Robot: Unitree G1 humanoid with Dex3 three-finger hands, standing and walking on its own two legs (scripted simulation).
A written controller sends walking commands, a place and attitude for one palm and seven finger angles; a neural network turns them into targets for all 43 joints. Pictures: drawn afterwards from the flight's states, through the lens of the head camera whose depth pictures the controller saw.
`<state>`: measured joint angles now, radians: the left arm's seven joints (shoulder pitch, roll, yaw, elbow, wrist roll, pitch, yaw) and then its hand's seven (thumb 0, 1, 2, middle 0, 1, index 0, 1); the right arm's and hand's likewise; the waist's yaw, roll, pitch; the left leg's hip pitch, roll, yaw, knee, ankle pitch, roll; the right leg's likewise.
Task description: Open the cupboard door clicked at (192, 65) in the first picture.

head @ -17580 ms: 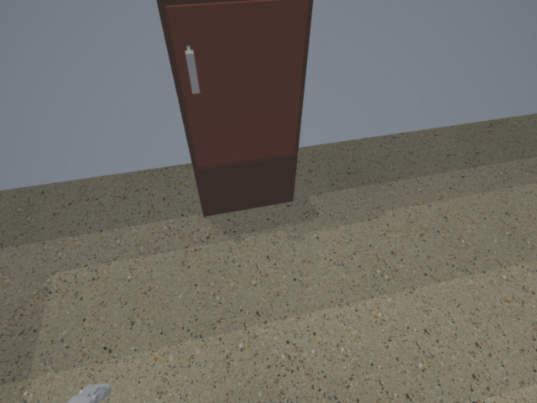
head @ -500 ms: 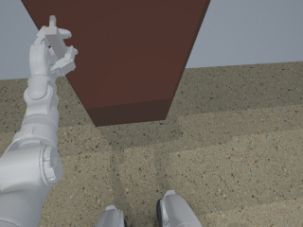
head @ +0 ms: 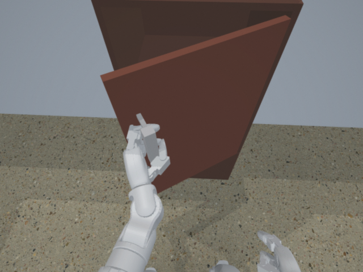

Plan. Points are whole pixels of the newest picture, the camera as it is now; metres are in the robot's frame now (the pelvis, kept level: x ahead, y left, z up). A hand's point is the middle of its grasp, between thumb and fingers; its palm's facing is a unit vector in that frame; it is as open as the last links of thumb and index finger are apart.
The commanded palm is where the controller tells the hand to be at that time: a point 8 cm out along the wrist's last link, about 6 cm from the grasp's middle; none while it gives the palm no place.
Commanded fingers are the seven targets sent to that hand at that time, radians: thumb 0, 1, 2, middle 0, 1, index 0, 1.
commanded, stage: pull the door open along its arc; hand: left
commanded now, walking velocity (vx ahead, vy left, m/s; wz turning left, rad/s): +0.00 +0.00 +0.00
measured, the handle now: (147, 139) +0.39 +0.10 +0.04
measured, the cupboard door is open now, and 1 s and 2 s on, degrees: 31 38 42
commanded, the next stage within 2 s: open thumb and fingers to let go in 0.16 s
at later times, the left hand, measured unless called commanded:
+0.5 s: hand (177, 172) +0.31 +0.02 +0.05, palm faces +0.39 -0.92 -0.05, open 7.2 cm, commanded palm +0.26 +0.06 +0.05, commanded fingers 0.00 -0.01 0.51 -0.34 -1.25 -0.34 -1.25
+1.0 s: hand (178, 171) +0.32 +0.02 +0.05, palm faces +0.33 -0.94 -0.04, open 14.6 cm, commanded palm +0.27 +0.06 +0.05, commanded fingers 0.00 -0.50 0.30 -0.17 -0.40 -0.17 -0.40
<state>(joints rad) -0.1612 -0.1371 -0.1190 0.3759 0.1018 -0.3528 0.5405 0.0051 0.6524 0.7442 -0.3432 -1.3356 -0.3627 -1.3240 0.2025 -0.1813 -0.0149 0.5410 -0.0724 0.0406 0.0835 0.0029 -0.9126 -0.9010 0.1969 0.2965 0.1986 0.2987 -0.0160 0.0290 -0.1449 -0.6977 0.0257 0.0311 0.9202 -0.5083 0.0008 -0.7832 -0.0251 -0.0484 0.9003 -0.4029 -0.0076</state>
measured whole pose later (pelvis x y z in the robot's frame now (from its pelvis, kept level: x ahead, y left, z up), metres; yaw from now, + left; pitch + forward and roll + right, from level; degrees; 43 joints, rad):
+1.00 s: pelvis -0.03 -0.03 +0.00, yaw +2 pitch +13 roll +1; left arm -0.20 -0.14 -0.19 0.44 0.11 -0.31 0.63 -0.01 -0.47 0.31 -0.28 -0.88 -0.27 -0.88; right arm 0.19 -0.18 -0.02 0.63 -0.08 -0.01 0.01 0.01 -0.91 -0.90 0.20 0.30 0.20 0.30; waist -0.02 0.03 -0.12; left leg -0.70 0.02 -0.01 0.94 -0.47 -0.03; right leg -0.78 -0.03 -0.08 0.94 -0.39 -0.05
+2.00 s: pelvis -0.02 -0.01 -0.01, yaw +2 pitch +12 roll +0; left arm 0.27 0.05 -0.22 -0.02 0.00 -0.32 0.06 -0.01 -0.50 0.30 -0.18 -0.31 -0.19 -0.32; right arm 0.22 -0.20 0.02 0.45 -0.01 -0.04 0.00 0.01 -0.91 -0.90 0.20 0.30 0.20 0.30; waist 0.01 0.02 -0.11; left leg -0.67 0.01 0.00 0.98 -0.52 -0.01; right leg -0.75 -0.05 -0.07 0.98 -0.44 -0.02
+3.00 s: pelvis -0.01 +0.00 +0.01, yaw +2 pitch +6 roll -1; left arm 0.51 0.23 0.06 -0.36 -0.20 -0.15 -0.16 -0.01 -0.46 0.32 -0.15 -0.30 -0.16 -0.30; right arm 0.28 -0.24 0.05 0.44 0.03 -0.15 -0.06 0.01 -0.91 -0.90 0.20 0.30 0.20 0.30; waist 0.02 0.05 -0.11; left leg -0.52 0.01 -0.02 0.92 -0.51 0.00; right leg -0.57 -0.03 -0.09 0.87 -0.41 0.00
